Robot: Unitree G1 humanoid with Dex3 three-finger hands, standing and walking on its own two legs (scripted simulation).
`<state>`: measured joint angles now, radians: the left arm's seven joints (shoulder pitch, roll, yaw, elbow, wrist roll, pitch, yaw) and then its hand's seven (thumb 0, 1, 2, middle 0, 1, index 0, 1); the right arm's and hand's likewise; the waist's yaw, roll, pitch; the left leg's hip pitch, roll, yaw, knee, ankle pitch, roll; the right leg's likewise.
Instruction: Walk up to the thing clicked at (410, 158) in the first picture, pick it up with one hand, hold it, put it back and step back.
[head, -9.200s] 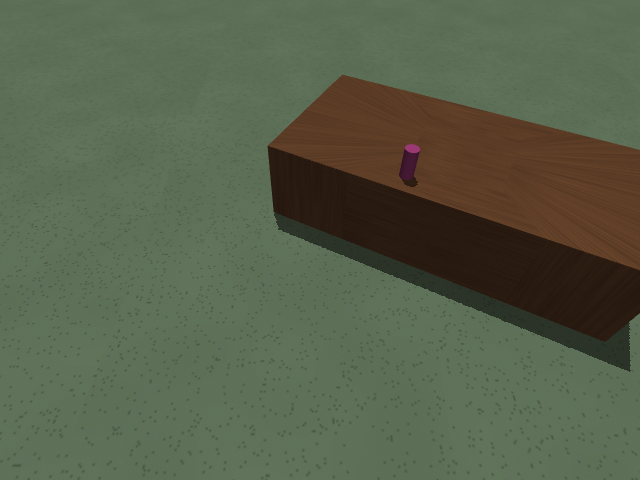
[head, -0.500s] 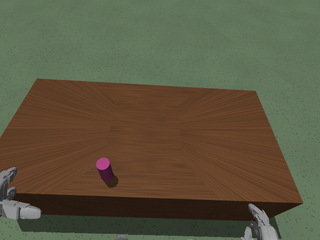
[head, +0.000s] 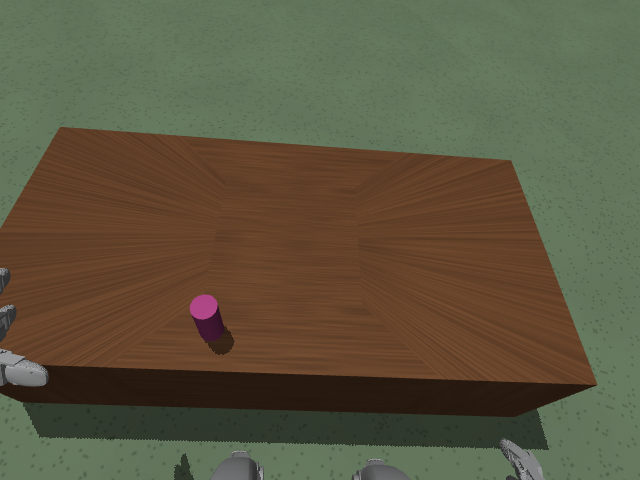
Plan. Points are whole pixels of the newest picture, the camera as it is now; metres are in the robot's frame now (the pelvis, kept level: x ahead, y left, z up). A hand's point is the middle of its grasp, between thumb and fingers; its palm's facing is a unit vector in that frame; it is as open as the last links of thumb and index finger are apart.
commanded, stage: go down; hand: left
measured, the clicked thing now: (208, 318) +0.44 +0.20 -0.30
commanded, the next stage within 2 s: none
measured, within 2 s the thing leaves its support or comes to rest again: neither
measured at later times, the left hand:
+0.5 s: hand (12, 310) +0.32 +0.37 -0.01, palm faces +0.15 -0.98 -0.15, open 17.1 cm
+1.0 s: hand (4, 301) +0.33 +0.39 -0.01, palm faces +0.16 -0.98 -0.13, open 17.1 cm
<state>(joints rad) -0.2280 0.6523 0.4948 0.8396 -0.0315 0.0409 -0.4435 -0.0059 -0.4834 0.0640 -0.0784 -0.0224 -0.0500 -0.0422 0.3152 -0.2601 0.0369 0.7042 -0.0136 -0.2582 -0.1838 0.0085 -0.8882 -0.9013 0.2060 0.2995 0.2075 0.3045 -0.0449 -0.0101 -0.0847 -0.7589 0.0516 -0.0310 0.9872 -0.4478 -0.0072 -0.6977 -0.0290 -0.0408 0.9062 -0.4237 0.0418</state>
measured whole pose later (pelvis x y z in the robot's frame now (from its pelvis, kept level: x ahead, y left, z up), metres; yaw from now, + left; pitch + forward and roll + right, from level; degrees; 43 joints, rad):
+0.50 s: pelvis +0.00 +0.00 +0.00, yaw -1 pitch +15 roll -3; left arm -0.35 0.74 0.58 1.03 -0.05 -0.11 -0.53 -0.01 -0.45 0.06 -0.07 -0.02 -0.05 -0.04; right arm 0.32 -0.28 0.04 0.72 -0.02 -0.21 -0.18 0.01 -0.90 -0.90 0.21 0.30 0.21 0.30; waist -0.06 -0.02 -0.09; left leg -0.82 0.06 -0.03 1.01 -0.46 -0.01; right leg -0.76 -0.02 -0.04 0.92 -0.43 0.04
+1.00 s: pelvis +0.00 +0.00 -0.01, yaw +0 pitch +17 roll -4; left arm -0.42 0.80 0.62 1.10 -0.06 -0.17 -0.58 -0.01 -0.43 0.06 -0.07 -0.02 -0.04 -0.04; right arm 0.29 -0.29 0.06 0.70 -0.03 -0.20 -0.18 0.01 -0.89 -0.90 0.21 0.30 0.21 0.30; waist -0.07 -0.03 -0.08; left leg -0.90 0.06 -0.05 1.06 -0.47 -0.01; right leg -0.83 -0.02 -0.05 0.96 -0.44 0.04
